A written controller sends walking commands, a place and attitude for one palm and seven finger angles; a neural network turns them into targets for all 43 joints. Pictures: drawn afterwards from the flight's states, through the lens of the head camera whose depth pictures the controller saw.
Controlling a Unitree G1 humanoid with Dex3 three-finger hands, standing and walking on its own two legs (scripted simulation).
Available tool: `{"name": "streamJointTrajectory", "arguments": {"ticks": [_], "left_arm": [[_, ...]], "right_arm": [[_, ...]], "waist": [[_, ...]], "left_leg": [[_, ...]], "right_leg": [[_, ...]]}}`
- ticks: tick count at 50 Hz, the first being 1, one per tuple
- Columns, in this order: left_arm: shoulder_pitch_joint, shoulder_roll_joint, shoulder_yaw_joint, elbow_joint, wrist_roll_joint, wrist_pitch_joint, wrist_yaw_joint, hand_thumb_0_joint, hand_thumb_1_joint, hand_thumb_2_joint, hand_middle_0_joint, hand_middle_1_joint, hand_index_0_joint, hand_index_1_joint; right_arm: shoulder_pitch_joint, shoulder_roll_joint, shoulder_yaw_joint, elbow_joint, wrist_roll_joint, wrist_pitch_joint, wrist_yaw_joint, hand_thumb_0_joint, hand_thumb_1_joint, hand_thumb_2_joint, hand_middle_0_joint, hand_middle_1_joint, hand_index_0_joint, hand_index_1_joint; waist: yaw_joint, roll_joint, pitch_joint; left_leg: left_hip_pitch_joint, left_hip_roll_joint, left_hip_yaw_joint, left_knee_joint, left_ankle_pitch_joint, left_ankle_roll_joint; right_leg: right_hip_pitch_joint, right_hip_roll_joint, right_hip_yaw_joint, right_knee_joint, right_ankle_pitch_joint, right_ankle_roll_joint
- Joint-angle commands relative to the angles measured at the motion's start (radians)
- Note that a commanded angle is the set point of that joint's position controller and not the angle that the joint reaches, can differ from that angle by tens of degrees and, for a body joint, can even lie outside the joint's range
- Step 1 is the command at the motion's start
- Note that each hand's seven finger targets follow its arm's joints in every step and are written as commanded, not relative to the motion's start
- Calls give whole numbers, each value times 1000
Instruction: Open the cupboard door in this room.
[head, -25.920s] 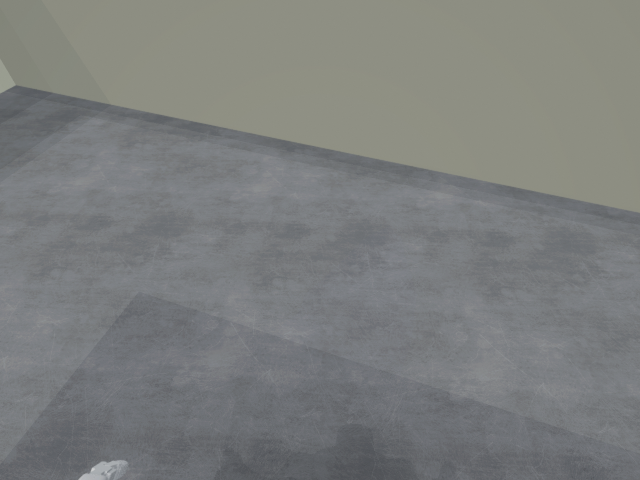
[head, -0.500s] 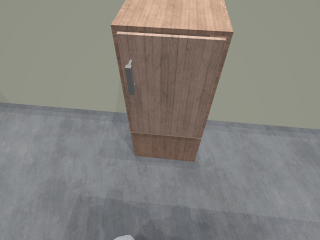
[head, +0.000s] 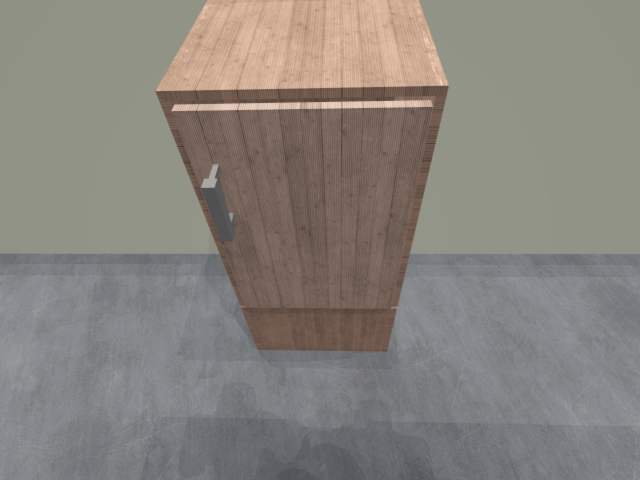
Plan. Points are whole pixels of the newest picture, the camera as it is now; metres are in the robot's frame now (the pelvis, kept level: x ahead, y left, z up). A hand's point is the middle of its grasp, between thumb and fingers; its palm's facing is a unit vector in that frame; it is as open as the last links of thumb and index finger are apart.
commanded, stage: come to a stop and stand still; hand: left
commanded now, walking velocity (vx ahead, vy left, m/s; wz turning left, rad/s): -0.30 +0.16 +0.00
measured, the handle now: (221, 203) +0.55 +0.20 -0.01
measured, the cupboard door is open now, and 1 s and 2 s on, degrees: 0 0 0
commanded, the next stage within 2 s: look again from close up in 1.36 s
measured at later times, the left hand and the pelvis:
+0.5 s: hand out of the picture +0.02 +0.26 -0.17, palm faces +0.10 -0.97 -0.22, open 7.4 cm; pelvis -0.01 +0.06 +0.01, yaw +1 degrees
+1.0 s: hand out of the picture -0.04 +0.21 -0.16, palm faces +0.01 -0.98 -0.19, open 7.3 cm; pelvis -0.03 +0.05 +0.02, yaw +0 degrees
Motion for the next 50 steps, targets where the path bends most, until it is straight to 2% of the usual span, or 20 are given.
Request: {"name": "streamJointTrajectory", "arguments": {"ticks": [1, 4, 8, 12, 16, 17, 18, 19, 20, 22, 24, 31, 34, 35, 36, 37, 39, 40, 43, 50], "left_arm": [[156, 185, 27, 14, -6, -2, 26, 0, 900, 900, -200, -300, -200, -300], [106, 184, 39, -1, 1, 22, 41, 0, 900, 900, -200, -300, -200, -300], [52, 185, 51, -45, 7, 41, 39, 0, 900, 900, -200, -300, -200, -300], [10, 197, 55, -82, 15, 49, 33, 0, 900, 900, -200, -300, -200, -300], [-2, 209, 56, -82, 11, 56, 26, 0, 900, 900, -200, -300, -200, -300], [2, 191, 51, -81, 4, 61, 23, 0, 900, 900, -200, -300, -200, -300], [35, 141, 41, -89, -3, 69, 19, 0, 900, 900, -200, -300, -200, -300], [46, 93, 30, -98, -4, 77, 17, 0, 900, 900, -200, -300, -200, -300], [22, 105, 28, -91, 0, 93, 23, 0, 900, 900, -200, -300, -200, -300], [64, 119, 36, -52, 2, 94, 12, 0, 900, 900, -200, -300, -200, -300], [119, 114, 31, -15, 4, 82, 6, 0, 900, 900, -200, -300, -200, -300], [93, 69, -9, 7, -4, 62, 14, 0, 900, 900, -200, -300, -200, -300], [154, 78, -15, 51, -7, 53, 20, 0, 900, 900, -200, -300, -200, -300], [186, 84, -17, 67, -7, 45, 25, 0, 900, 900, -200, -300, -200, -300], [185, 100, -20, 75, -6, 39, 28, 0, 900, 900, -200, -300, -200, -300], [171, 105, -24, 74, -8, 36, 29, 0, 900, 900, -200, -300, -200, -300], [155, 96, -22, 78, -7, 32, 27, 0, 900, 900, -200, -300, -200, -300], [157, 82, -27, 76, -8, 31, 27, 0, 900, 900, -200, -300, -200, -300], [162, 71, -30, 72, -11, 33, 28, 0, 900, 900, -200, -300, -200, -300], [189, 63, -29, 75, -13, 33, 29, 0, 900, 900, -200, -300, -200, -300]], "right_arm": [[55, -70, -9, -51, 12, 22, -20, 0, -900, -900, 200, 300, 200, 300], [-12, -71, -13, -58, 14, 37, -22, 0, -900, -900, 200, 300, 200, 300], [-57, -82, -26, -101, 3, 65, -10, 0, -900, -900, 200, 300, 200, 300], [-75, -88, -26, -138, 2, 64, 0, 0, -900, -900, 200, 300, 200, 300], [-30, -97, -19, -141, -1, 42, 1, 0, -900, -900, 200, 300, 200, 300], [-7, -114, -19, -135, -1, 33, 3, 0, -900, -900, 200, 300, 200, 300], [-19, -173, -28, -148, -8, 23, 3, 0, -900, -900, 200, 300, 200, 300], [-69, -241, -36, -185, -14, 24, 2, 0, -900, -900, 200, 300, 200, 300], [-130, -248, -36, -200, -17, 25, -11, 0, -900, -900, 200, 300, 200, 300], [-208, -207, -19, -202, -19, 23, -24, 0, -900, -900, 200, 300, 200, 300], [-207, -179, -11, -194, -8, 13, -25, 0, -900, -900, 200, 300, 200, 300], [-73, -170, -20, -104, -3, 3, -30, 0, -900, -900, 200, 300, 200, 300], [-72, -156, -16, -79, 6, 1, -28, 0, -900, -900, 200, 300, 200, 300], [-77, -138, -10, -77, 10, -1, -27, 0, -900, -900, 200, 300, 200, 300], [-77, -118, -6, -76, 16, -2, -23, 0, -900, -900, 200, 300, 200, 300], [-78, -109, 0, -75, 16, -2, -19, 0, -900, -900, 200, 300, 200, 300], [-72, -102, 2, -61, 7, 5, -18, 0, -900, -900, 200, 300, 200, 300], [-69, -109, 3, -56, 7, 4, -18, 0, -900, -900, 200, 300, 200, 300], [-50, -105, 12, -34, 5, 3, -16, 0, -900, -900, 200, 300, 200, 300], [-10, -81, 22, -12, 4, 4, -19, 0, -900, -900, 200, 300, 200, 300]], "waist": [[53, -307, -120], [66, -143, -120], [56, -158, -106], [44, -224, -114], [9, -204, -133], [-4, -140, -129], [6, 76, -111], [15, 270, -48], [8, 287, -5], [58, 182, 20], [68, 100, -29], [7, 75, -96], [27, 52, -109], [37, 21, -106], [22, -28, -83], [14, -30, -55], [12, -146, -35], [10, -160, -24], [14, -96, 22], [21, -25, 51]], "left_leg": [[-194, 5, -94, 240, -176, -2], [-264, -17, -138, 353, -147, 0], [-278, -37, -149, 445, -69, -12], [-224, -38, -126, 343, -28, -13], [-64, -47, -77, 2, 145, -8], [16, -32, -88, -120, 227, -3], [25, 95, -248, -224, 277, 36], [-121, 260, -413, -335, 322, 99], [-241, 276, -449, -391, 297, 130], [-208, 194, -338, -358, 279, 143], [-100, 151, -261, -327, 342, 144], [129, 176, -275, -263, 663, 194], [96, 137, -254, -217, 667, 152], [45, 107, -239, -195, 586, 117], [-3, 69, -209, -194, 477, 78], [-21, 43, -201, -219, 390, 59], [1, 29, -183, -210, 361, 54], [16, 31, -178, -218, 344, 58], [2, 31, -183, -251, 271, 59], [-40, 29, -177, -263, 231, 55]], "right_leg": [[285, -333, 275, -198, 939, -161], [321, -336, 229, -168, 934, -193], [215, -305, 176, -208, 743, -173], [150, -270, 154, -232, 520, -156], [95, -220, 147, -175, 271, -95], [37, -184, 129, -120, 162, -58], [-49, -85, 77, -9, -41, -6], [-61, 8, 28, 128, -280, 41], [-30, 14, 118, 249, -326, 47], [-56, 23, 171, 367, -235, 35], [-82, 21, 159, 387, -178, 45], [7, -1, 102, 42, -230, 60], [137, -4, 94, -185, -61, 50], [206, -25, 119, -274, 59, 41], [229, -70, 160, -280, 137, 20], [206, -98, 172, -267, 159, 5], [161, -79, 171, -256, 146, -5], [136, -80, 173, -267, 121, -3], [109, -63, 173, -285, 12, 1], [124, -54, 172, -299, -7, -3]]}}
